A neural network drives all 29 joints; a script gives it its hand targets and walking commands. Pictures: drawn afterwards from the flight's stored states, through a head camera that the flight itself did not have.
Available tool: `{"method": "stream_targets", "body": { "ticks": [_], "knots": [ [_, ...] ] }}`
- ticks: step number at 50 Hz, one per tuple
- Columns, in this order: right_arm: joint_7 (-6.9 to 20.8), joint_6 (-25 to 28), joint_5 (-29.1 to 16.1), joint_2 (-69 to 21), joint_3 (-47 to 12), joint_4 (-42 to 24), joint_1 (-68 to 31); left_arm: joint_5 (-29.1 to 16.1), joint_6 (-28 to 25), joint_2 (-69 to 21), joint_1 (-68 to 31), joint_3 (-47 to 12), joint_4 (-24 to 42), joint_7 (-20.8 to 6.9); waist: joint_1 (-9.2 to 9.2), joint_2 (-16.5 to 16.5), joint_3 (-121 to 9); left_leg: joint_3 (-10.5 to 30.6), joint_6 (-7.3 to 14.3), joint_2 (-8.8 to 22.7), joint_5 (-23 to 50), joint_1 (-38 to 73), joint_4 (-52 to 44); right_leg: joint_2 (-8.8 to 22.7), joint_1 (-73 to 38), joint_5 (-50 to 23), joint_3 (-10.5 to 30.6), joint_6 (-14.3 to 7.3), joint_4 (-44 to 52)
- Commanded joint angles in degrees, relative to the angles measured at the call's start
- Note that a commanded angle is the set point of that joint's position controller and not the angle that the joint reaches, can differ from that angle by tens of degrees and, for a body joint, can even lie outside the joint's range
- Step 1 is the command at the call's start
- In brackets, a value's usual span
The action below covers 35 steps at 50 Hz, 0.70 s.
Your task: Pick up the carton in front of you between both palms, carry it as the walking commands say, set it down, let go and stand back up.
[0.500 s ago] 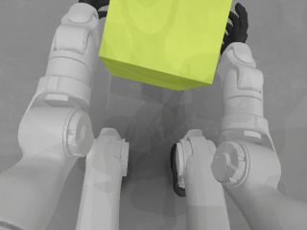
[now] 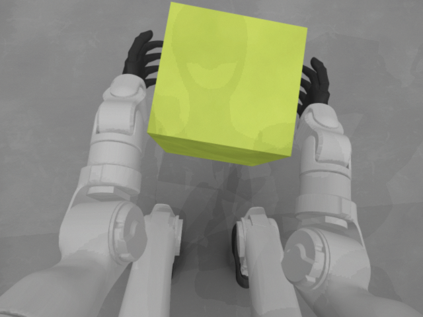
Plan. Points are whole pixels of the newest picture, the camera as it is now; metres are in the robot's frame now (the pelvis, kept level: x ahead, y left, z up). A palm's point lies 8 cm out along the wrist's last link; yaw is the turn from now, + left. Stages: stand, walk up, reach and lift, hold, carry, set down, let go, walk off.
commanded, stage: reach and lift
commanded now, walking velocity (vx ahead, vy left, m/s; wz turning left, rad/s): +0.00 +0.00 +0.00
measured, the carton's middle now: (221, 103) +0.50 -0.01 -0.13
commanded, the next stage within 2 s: none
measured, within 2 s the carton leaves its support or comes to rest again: neither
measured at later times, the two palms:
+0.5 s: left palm (93, 65) +0.45 +0.14 +0.11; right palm (382, 95) +0.43 -0.16 +0.11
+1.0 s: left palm out of the picture +0.39 +0.15 +0.25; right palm out of the picture +0.39 -0.15 +0.25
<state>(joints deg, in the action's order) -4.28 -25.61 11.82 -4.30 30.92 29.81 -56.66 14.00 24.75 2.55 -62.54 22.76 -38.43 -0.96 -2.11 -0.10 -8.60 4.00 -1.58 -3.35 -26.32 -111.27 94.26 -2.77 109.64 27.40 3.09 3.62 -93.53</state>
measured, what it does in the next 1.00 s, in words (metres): rises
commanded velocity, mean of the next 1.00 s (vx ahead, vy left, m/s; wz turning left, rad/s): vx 0.00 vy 0.00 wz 0.00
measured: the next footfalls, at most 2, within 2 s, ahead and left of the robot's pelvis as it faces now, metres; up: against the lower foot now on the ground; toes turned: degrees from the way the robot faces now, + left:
none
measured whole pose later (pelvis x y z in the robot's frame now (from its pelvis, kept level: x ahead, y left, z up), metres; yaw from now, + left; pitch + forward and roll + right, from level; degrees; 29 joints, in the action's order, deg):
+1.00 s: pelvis +0.09 -0.01 +0.24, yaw +1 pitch +4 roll +0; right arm -1.0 -29.9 13.8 -9.0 16.3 22.3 -16.3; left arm 14.2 28.9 -9.2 -16.5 16.3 -22.4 -0.2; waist 0.1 0.0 -5.1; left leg 4.2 -1.0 -0.8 -14.8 -22.5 32.9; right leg -1.0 21.8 15.5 3.8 0.8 -32.9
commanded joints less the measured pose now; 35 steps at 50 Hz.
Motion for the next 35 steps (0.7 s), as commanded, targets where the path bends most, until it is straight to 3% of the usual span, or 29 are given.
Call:
{"method": "stream_targets", "body": {
  "ticks": [1,17,35],
  "knots": [
    [17.19,1.35,-11.65,-58.49,-37.09,1.78,-40.62,-11.38,-0.53,-66.68,-29.99,-30.51,-2.21,-13.66,-1.12,4.87,-63.81,-7.47,-0.35,-6.43,14.8,43.2,-12.01,-7.42,-34.17,-14.09,-8.67,-1.59,10.64],
    [17.57,3.25,-7.98,-62.08,-37.86,4.57,-22.65,-8.02,-2.63,-69.72,-13.06,-29.56,-2.02,-12.35,0.43,1.73,-46.8,-3.98,0.7,-6.27,13.14,57.39,-28.47,-7.11,-48.73,-11.75,-4.85,-2.28,27.39],
    [17.42,2.48,-7.5,-63.47,-44.12,1.2,-1.07,-8.64,-1.9,-70.12,6.3,-35.75,5.28,-12.88,1.29,0.45,-30.9,-0.54,1.29,-4.32,20.84,81.13,-49.05,-4.88,-77.06,-21.17,-0.08,-3.39,48.58]
  ]
}}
